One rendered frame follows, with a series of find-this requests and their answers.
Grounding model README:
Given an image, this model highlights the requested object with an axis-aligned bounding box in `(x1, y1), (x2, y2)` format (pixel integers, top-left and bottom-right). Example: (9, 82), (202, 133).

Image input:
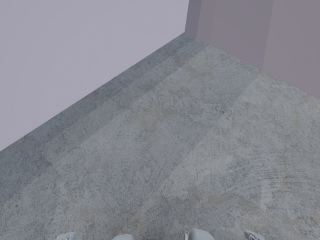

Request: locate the right robot hand
(244, 230), (265, 240)

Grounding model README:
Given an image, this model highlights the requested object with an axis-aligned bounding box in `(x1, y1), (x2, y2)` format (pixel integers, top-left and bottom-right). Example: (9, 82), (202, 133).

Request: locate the robot right thigh
(183, 229), (215, 240)

